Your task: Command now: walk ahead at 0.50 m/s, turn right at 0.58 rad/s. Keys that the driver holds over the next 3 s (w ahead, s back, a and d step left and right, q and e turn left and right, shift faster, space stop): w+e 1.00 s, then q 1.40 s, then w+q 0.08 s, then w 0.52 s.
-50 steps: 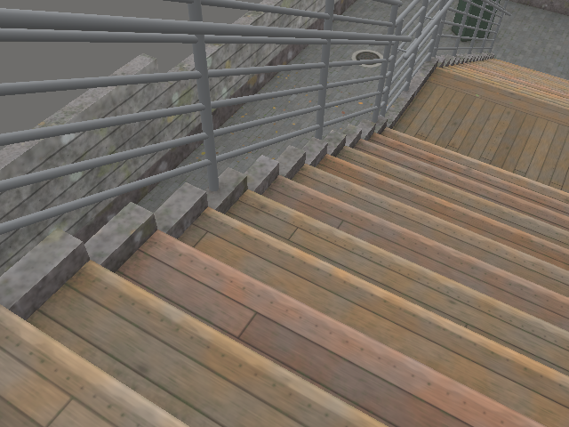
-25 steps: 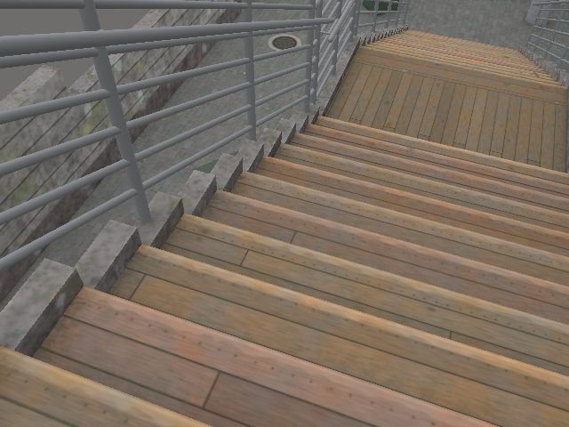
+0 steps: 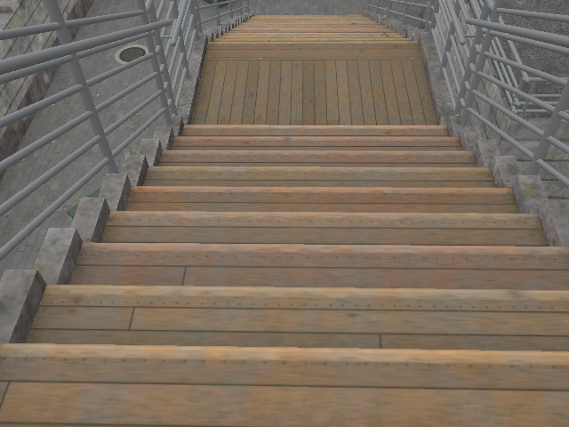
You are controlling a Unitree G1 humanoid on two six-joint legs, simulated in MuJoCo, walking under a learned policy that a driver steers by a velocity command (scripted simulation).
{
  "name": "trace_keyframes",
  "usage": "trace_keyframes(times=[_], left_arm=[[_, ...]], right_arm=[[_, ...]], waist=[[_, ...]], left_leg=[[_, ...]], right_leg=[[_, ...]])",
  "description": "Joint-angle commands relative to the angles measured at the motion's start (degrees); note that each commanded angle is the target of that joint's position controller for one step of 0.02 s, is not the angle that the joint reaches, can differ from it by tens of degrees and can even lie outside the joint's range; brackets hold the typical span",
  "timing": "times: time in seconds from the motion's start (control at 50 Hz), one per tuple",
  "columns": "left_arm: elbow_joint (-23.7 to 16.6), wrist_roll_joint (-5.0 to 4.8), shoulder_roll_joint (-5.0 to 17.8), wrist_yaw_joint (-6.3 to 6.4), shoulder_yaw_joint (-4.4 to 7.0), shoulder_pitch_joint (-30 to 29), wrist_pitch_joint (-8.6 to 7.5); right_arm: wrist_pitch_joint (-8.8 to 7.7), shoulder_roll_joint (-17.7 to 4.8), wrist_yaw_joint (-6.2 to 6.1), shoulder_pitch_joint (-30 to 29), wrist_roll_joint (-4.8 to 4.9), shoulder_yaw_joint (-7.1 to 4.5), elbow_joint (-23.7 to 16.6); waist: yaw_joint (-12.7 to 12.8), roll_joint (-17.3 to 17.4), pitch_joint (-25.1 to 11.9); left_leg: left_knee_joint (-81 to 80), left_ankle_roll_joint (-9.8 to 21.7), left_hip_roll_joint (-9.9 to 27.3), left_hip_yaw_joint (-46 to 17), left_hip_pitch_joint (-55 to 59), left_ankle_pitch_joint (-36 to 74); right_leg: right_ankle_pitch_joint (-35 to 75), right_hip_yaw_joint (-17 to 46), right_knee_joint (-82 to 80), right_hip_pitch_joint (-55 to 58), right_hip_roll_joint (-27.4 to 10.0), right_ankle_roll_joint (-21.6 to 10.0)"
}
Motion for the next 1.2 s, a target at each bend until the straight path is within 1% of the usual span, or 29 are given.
trace_keyframes(times=[0.02,0.06,0.1,0.14,0.22,0.32,0.36,0.4,0.42,0.44,0.46,0.48,0.52,0.56,0.66,0.7,0.74,0.84,0.9,0.94,1.0,1.06,1.08,1.1,1.12,1.14,1.16,1.18,1.2], left_arm=[[-4.92,0.20,11.12,0.22,2.68,-2.86,-2.03],[-4.14,-0.14,8.15,0.45,2.14,3.39,-1.93],[-3.79,0.70,8.62,0.95,2.41,11.01,-1.72],[-3.70,1.20,9.51,1.74,2.97,14.96,-1.80],[-7.98,0.74,8.01,1.82,2.06,4.70,-2.11],[-7.94,2.20,8.72,4.00,2.24,9.67,-0.41],[-5.88,3.18,10.01,3.99,2.58,11.09,0.84],[-3.13,-0.34,5.64,1.04,3.01,20.53,-0.41],[-4.82,-1.89,4.93,1.72,2.47,22.98,-1.16],[-8.10,-2.03,5.29,2.58,1.84,21.01,-1.79],[-7.83,1.37,7.59,2.17,2.28,6.04,-0.41],[-11.64,1.88,8.90,1.82,2.78,-1.55,0.36],[-10.61,1.48,5.78,1.08,2.11,-3.64,2.68],[-9.91,1.24,3.29,-0.39,1.70,-3.71,2.41],[-7.44,1.60,3.27,-1.25,2.53,-4.04,3.39],[-8.48,1.66,3.93,-1.57,2.64,-10.62,3.32],[-8.65,2.06,4.22,-2.25,3.01,-14.93,3.24],[-9.77,2.89,2.48,-2.01,2.71,-24.36,1.58],[-12.89,2.39,2.57,-1.53,2.36,-34.05,-0.23],[-14.07,1.77,1.78,-2.63,1.55,-35.50,-1.19],[-10.52,-0.77,-0.27,-4.75,0.03,-29.19,-0.88],[-3.24,1.03,2.91,-2.37,0.24,-15.40,-0.58],[-0.62,1.66,5.55,-1.57,1.16,-7.66,-1.19],[2.22,2.95,6.78,-1.02,1.90,0.26,-1.53],[3.83,3.75,11.90,-1.35,2.78,2.93,-2.05],[3.30,1.45,13.72,-1.52,2.97,7.84,-2.37],[1.83,-0.73,10.68,-1.87,2.36,7.24,-1.45],[-0.07,-1.02,6.74,-1.30,1.19,2.21,-1.17],[-1.51,0.00,5.47,-0.11,1.13,-4.08,-1.49]], right_arm=[[0.60,-4.45,1.10,14.67,0.56,-1.33,3.48],[0.45,-8.49,1.48,-0.29,1.37,-2.90,-1.71],[0.23,-7.97,2.09,-10.82,0.59,-3.13,-5.62],[-0.46,-8.09,2.79,-13.70,0.30,-3.49,-6.47],[-1.13,-3.78,4.96,-10.26,-0.10,-2.04,-5.75],[-2.12,-5.29,3.29,-10.36,3.36,-1.79,-7.22],[-2.61,-7.76,1.94,4.60,3.67,-3.42,-1.85],[-2.15,-11.32,2.14,21.31,0.99,-3.45,2.51],[-1.66,-11.61,3.16,21.94,1.71,-3.22,1.94],[-1.48,-19.29,3.29,23.09,3.32,-5.98,2.58],[-1.15,-9.94,2.33,19.07,4.08,-3.87,1.94],[-2.53,-8.91,1.86,13.00,2.85,-3.07,-0.37],[-3.51,-5.27,1.95,13.45,1.29,-1.23,1.27],[-4.97,-4.34,1.68,9.15,1.61,-0.45,1.67],[-4.46,-7.70,0.60,16.38,2.09,-0.71,3.68],[-3.82,-6.04,0.46,19.76,2.36,-0.37,3.81],[-3.12,-5.64,0.35,25.27,0.89,-0.41,5.03],[-3.42,-4.86,-0.93,35.76,-0.37,-0.83,9.35],[-4.66,-3.54,-0.75,37.72,-0.49,-0.38,10.32],[-5.16,-1.27,-0.87,35.51,-0.35,0.52,11.19],[-5.03,-2.54,0.02,23.95,1.60,0.86,8.51],[-2.47,-4.10,-0.54,30.36,0.69,0.98,12.68],[-1.68,-4.65,-0.94,30.51,0.58,0.75,13.49],[-1.72,-5.61,-0.78,28.82,2.10,-0.05,13.94],[-1.38,-4.75,-0.80,30.19,3.40,-0.50,13.61],[-1.07,0.81,-1.73,38.61,7.01,0.57,12.21],[-1.55,-2.44,-2.09,35.49,7.10,0.28,11.65],[-0.62,-3.37,-1.90,31.72,5.87,0.05,11.14],[0.86,-2.04,-1.87,30.46,3.13,0.15,11.70]], waist=[[-4.56,-7.85,-7.02],[0.69,-2.88,-1.45],[5.87,-2.51,0.81],[7.07,-3.44,2.33],[3.67,-2.45,-0.74],[8.35,-8.47,4.10],[0.92,-1.72,0.61],[-0.94,11.26,-14.20],[0.83,15.19,-16.79],[0.40,24.58,-21.95],[-2.65,9.54,-7.10],[-2.56,12.12,-2.06],[0.24,6.86,3.46],[5.51,4.74,3.61],[5.00,7.84,-3.15],[2.60,3.84,-0.28],[-0.32,2.15,1.96],[-5.54,1.99,6.06],[-8.94,1.67,8.88],[-7.06,1.40,9.75],[-3.67,0.04,8.22],[-1.40,1.86,4.45],[2.03,2.74,2.42],[7.53,-2.96,-1.74],[5.52,-9.45,-4.54],[3.15,-9.33,-21.98],[5.78,-2.66,-26.63],[3.97,0.01,-21.91],[1.18,-0.29,-17.97]], left_leg=[[-6.67,-0.58,-0.40,0.57,15.70,18.12],[-13.32,-0.39,1.44,-4.76,-1.21,23.83],[-18.62,-0.91,0.99,-7.66,-16.38,18.64],[-21.11,-1.47,0.63,-9.85,-19.66,16.30],[-33.60,0.14,-4.70,-3.65,15.49,38.16],[-56.07,-0.06,-0.81,-8.78,23.36,32.03],[-63.22,0.05,0.10,-6.19,37.07,33.87],[-33.37,-1.29,6.00,-7.59,69.54,46.33],[-26.72,-3.01,12.79,-13.41,73.04,52.66],[-41.83,5.90,22.83,-32.30,70.87,15.53],[-53.61,2.21,14.98,-28.96,57.87,-12.82],[-54.11,4.83,16.00,-26.85,44.84,-11.69],[-50.89,6.23,13.74,-20.98,28.58,5.41],[-50.65,2.37,7.96,-11.53,21.27,5.29],[-48.70,6.57,9.40,-6.67,30.29,25.17],[-48.22,5.66,8.71,-5.43,35.61,22.21],[-46.64,6.51,9.09,-5.62,43.37,21.29],[-40.91,6.63,11.19,-6.24,60.21,20.24],[-40.49,5.99,9.52,-2.65,59.00,19.87],[-40.19,4.25,8.25,2.86,51.75,17.24],[-40.89,3.63,5.54,10.78,26.71,2.56],[-20.71,5.11,4.09,8.63,40.61,27.48],[-9.37,6.01,4.02,7.13,38.96,28.65],[6.04,5.13,-0.12,9.42,33.71,15.48],[28.13,4.28,-8.63,11.97,18.43,-37.34],[37.13,3.71,-9.18,-3.35,2.17,-45.05],[31.82,4.03,-6.04,-5.96,1.30,-38.18],[23.83,3.61,-3.54,-3.56,2.42,-33.27],[23.88,3.11,-2.70,-2.18,4.49,-29.56]], right_leg=[[23.33,15.02,-12.15,-7.66,-13.80,-11.56],[5.91,23.34,-8.62,2.93,-14.45,-13.04],[-9.51,32.35,-6.66,15.08,-16.25,-15.30],[-8.64,35.83,-4.75,17.39,-16.78,-16.49],[-12.34,23.93,4.17,-11.02,-6.94,-9.23],[-6.26,26.31,14.41,-1.12,-5.85,-5.70],[-3.49,21.90,34.26,-1.45,-2.83,-4.82],[-38.79,13.19,73.81,-25.38,4.53,-1.12],[-35.55,9.82,85.83,-38.12,0.66,-0.72],[-28.07,4.16,93.19,-45.41,-1.03,0.75],[-17.27,1.57,85.71,-52.21,-3.38,0.56],[-8.45,3.88,81.00,-48.30,-5.27,0.10],[-7.18,6.19,76.00,-41.57,-6.51,-0.26],[9.54,8.25,55.60,-37.13,-6.52,1.30],[26.89,4.05,39.57,-30.10,-5.29,0.89],[25.51,3.99,37.53,-35.40,-6.02,-0.33],[20.63,3.57,37.36,-41.24,-6.30,-0.81],[18.43,7.59,31.72,-55.29,-7.47,-1.23],[20.84,0.74,23.15,-55.21,-7.19,-0.84],[32.20,-1.63,12.22,-45.31,-9.25,-1.15],[52.69,-8.88,0.69,-7.25,-7.13,-0.77],[42.57,-6.96,-9.36,-0.55,-6.00,-0.56],[43.11,-5.03,-14.88,7.82,-7.81,-0.87],[52.26,-5.09,-22.95,21.36,-9.13,-0.35],[79.13,-0.39,-12.36,35.05,-16.93,-2.92],[105.97,12.08,12.31,59.06,-34.22,-10.85],[94.34,15.19,6.99,53.70,-35.74,-11.99],[69.88,13.19,-0.45,42.68,-33.27,-11.85],[54.71,15.70,-4.71,31.71,-33.08,-13.79]])
Next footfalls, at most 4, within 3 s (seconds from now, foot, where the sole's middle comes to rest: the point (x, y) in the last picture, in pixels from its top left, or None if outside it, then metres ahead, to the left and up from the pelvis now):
0.38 left None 0.40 0.19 -0.93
1.10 right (359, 393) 0.70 -0.17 -1.09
1.66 left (294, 396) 0.70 0.02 -1.09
2.20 right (357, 392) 0.70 -0.17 -1.09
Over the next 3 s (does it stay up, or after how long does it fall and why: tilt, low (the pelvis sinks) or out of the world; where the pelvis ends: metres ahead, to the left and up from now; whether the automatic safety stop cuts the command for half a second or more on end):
stays up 0.78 -0.03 -0.32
